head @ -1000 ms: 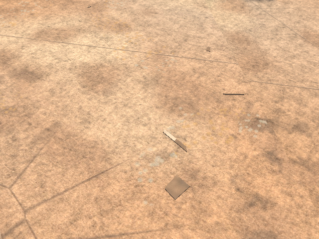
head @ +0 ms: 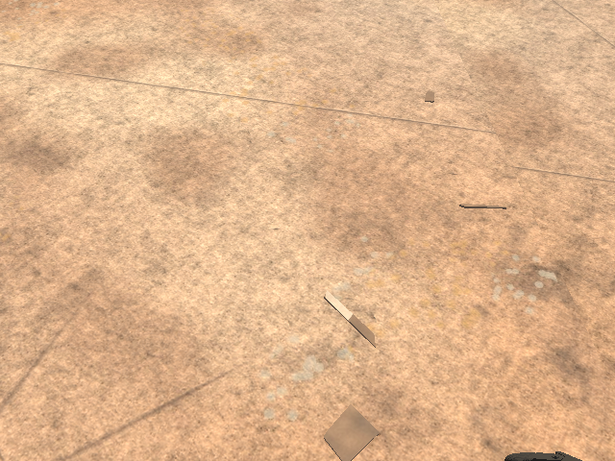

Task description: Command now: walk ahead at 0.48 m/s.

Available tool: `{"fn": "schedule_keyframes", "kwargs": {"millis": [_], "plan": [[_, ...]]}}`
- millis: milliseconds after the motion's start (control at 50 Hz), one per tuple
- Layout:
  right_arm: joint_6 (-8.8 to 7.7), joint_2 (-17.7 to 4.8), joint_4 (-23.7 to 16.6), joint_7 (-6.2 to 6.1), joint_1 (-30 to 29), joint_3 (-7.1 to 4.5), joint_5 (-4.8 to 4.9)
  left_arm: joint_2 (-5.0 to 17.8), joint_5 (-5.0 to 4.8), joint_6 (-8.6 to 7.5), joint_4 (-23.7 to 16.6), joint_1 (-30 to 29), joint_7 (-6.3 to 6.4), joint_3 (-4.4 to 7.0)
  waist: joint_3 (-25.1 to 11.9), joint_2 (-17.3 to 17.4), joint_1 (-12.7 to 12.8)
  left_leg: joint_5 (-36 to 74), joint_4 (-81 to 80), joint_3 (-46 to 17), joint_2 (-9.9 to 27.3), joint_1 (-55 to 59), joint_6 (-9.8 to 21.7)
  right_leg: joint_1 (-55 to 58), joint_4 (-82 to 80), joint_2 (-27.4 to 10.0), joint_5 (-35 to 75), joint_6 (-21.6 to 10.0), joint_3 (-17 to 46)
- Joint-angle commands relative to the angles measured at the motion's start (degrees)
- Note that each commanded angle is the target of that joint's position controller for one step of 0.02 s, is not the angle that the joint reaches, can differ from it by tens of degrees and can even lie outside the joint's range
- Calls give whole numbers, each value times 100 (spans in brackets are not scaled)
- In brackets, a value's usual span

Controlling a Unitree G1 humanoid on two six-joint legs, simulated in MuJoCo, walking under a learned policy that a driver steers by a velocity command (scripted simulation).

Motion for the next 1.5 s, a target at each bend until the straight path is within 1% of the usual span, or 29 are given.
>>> {"fn": "schedule_keyframes", "kwargs": {"millis": [20,40,60,80,140,240,420,480,520,540,560,580,600,620,640,680,780,880,980,1040,1080,1100,1120,1140,1160,1200,1240,1300,1500], "plan": [[-64,-1609,572,-164,3038,-499,-207,279,-129,-30,-462,340,-52,34,-1844,908,-1030,-1419,-615,-3274,2137,4565,907,-3344,4910,-172,1407,-162,-255],[1,-1533,588,-78,2729,-505,-7,635,-69,-18,-392,402,-78,164,-1946,860,-918,-1850,-1577,-4962,2452,4401,1290,-4164,5874,211,-165,-241,390],[1,-1194,473,-63,1963,-431,100,811,-1,-2,-562,-162,-76,229,-900,466,-594,-2324,-1722,-4057,2249,3504,1096,-4544,5898,-258,404,-311,460],[-51,-766,400,-31,1566,-327,117,758,28,-33,-671,-576,-109,219,-350,102,-529,-1913,-1952,-3303,1999,2631,956,-4439,5568,-478,864,-316,395],[-203,-339,614,-64,1593,-175,61,431,125,120,-655,-570,-191,199,-73,142,-99,-319,-2193,-1983,1404,1550,582,-3669,4802,-785,1136,-184,337],[-294,-570,857,-85,2289,-189,80,441,132,276,-1034,-1516,-261,216,181,183,-169,419,-2476,-1331,1187,1705,567,-4453,3872,-938,1834,65,-7],[-254,-547,1134,-165,3209,-126,36,384,27,204,-1688,-3250,-274,124,292,311,-667,2145,-2149,-873,1195,2982,377,-4535,1551,-572,2680,36,-466],[-224,-637,1166,-219,3096,-150,-17,498,27,135,-1748,-3118,-241,175,204,363,-477,3397,-1605,-803,1366,3438,342,-4131,1195,-372,2049,-212,-505],[-202,-738,1160,-225,2937,-178,-22,682,38,66,-1426,-2041,-160,289,-351,414,-13,4649,-360,-672,1285,3440,203,-2834,863,-13,1730,-448,-623],[-193,-719,1117,-213,2831,-165,24,860,109,6,-1117,-1048,-102,382,-859,291,411,4069,782,-504,1095,2819,94,-1489,591,-169,2009,-631,-444],[-215,-399,884,-166,2917,-70,167,1400,269,-19,-967,-105,-25,535,-1644,-385,608,1969,2631,-244,693,1255,-84,235,550,-1595,1483,-1058,1248],[-197,-126,905,-131,3511,-64,277,1685,233,47,-937,-39,-81,620,-2181,-1277,301,-2524,4435,-347,-350,-398,-222,1141,-96,-2861,1603,-1821,3806],[-159,-632,871,-166,2926,-212,129,1363,18,98,-978,-541,-128,568,-1547,-364,202,-2096,4682,-1005,20,-851,-114,543,-293,-2471,1139,-1596,3471],[-200,-550,704,-139,2468,-210,101,1024,-34,81,-1069,-1112,-145,473,-734,-305,16,-1540,4426,-982,252,-959,-106,-355,-517,-2269,1323,-1394,2598],[-209,-450,678,-123,2270,-207,83,739,-6,37,-1091,-1389,-159,400,-380,-146,-146,-1213,4096,-956,439,-763,-115,-979,-734,-1982,1782,-1188,2040],[-68,-270,721,-55,2392,-201,-52,416,-13,-33,-943,-1378,-119,294,-208,-284,-446,-1016,3645,-905,602,-245,-236,-1678,-949,-1573,2422,-904,1273],[141,-202,476,58,1741,-213,-47,728,-4,-175,-713,-774,-81,335,39,-312,-476,-382,3030,-757,678,-759,-440,-1772,-1311,-1424,2921,-835,483],[112,-152,93,97,681,-143,24,647,-4,-195,-677,-467,-52,270,240,-360,-247,629,1578,-543,554,-934,-437,-1509,-1404,-1271,3471,-561,-244],[78,-153,-227,119,-2,-93,-7,716,31,-165,-516,-19,59,267,331,-359,-53,476,611,-76,379,-905,-168,-541,-1071,-1549,4484,-493,-666],[61,-284,-186,83,401,-172,-35,914,53,-104,-543,-165,139,312,-3,-534,-328,-311,419,235,-41,-245,164,-87,-20,-1669,6769,-417,-950],[19,-506,143,51,1529,-313,-63,1062,65,-5,-622,-286,142,361,-646,-579,-793,-572,65,299,-406,1007,463,-257,1740,-1654,7177,-356,-1109],[-6,-824,370,13,2389,-455,-146,1086,28,7,-769,-439,117,364,-1085,-354,-1219,-574,-255,-355,-63,2350,757,-1250,3188,-1538,6008,-217,-1178],[18,-1497,318,-61,2761,-653,-189,602,-114,-31,-1137,-233,0,275,-1763,873,-1072,-572,-408,-3061,1686,4214,1616,-3543,5546,-676,2098,88,-1249],[107,-1533,310,-35,2651,-656,2,864,-48,-91,-1341,-667,-58,348,-2016,668,-997,-384,-1284,-4983,2170,4519,1942,-4698,6464,35,-290,132,-91],[142,-1424,305,-60,2245,-624,79,857,-19,-149,-1534,-1216,-96,344,-1103,267,-851,-481,-1410,-3988,1972,3868,1695,-5278,6309,-439,279,77,276],[108,-882,226,-82,1695,-490,95,794,0,-173,-1536,-1262,-92,338,-258,-273,-411,417,-1685,-2897,1475,2415,1164,-4773,5303,-812,882,137,219],[17,-714,200,-118,1569,-416,153,680,169,61,-1553,-1084,-104,321,-249,-92,-137,1065,-1780,-2270,1034,1739,958,-4138,4738,-929,927,330,208],[-85,-968,230,-111,1881,-468,161,631,189,252,-1761,-1389,-157,313,-258,60,-146,1507,-1851,-2029,778,1587,928,-4259,4165,-911,1264,543,35],[3,-1063,169,-162,2944,-483,77,733,94,218,-2668,-3441,-238,210,-95,347,-887,1985,-1478,-2499,757,2840,646,-5046,1965,-538,2455,575,28]]}}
